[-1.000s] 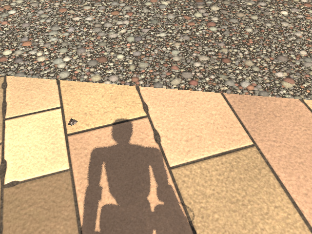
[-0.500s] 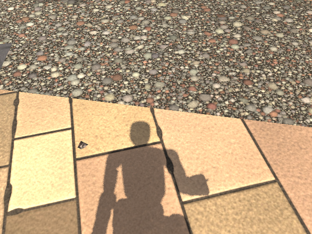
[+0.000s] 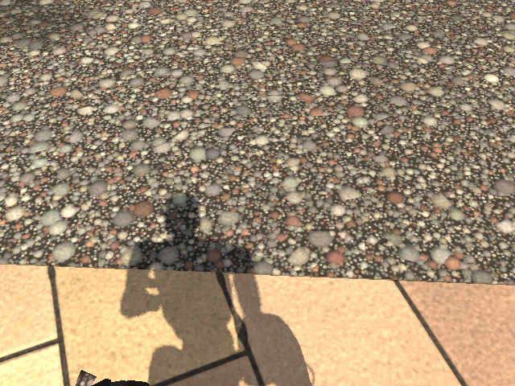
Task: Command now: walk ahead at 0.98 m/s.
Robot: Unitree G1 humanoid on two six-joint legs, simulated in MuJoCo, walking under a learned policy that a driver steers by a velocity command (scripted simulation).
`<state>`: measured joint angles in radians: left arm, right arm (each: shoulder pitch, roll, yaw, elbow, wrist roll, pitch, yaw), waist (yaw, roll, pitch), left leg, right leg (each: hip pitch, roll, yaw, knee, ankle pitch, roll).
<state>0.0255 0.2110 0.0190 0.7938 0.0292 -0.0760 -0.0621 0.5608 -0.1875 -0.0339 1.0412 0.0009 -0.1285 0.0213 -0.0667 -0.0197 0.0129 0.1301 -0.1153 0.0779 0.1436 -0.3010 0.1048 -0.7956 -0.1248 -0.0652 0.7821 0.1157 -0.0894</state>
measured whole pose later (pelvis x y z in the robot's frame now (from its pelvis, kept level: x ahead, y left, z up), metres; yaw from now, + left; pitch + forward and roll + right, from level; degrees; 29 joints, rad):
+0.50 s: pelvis +0.48 -0.01 +0.00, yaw +0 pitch +1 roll -1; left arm 0.55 0.21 0.04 1.04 -0.01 -0.14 -0.02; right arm -0.03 -0.23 0.01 0.74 -0.03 -0.08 0.06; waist 0.08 0.02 0.04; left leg -0.75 0.11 0.07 0.65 0.15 0.10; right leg 0.22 0.10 -0.05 0.06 -0.30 -0.08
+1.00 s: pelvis +0.98 +0.03 -0.01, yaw +8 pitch +2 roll +0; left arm -0.10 0.22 -0.03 0.69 0.03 -0.09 -0.05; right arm 0.58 -0.22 -0.04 1.01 0.01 -0.11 0.02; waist -0.14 -0.01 0.04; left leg 0.20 -0.08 -0.10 0.14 -0.36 0.09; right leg -0.66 -0.07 -0.01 0.54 0.08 -0.03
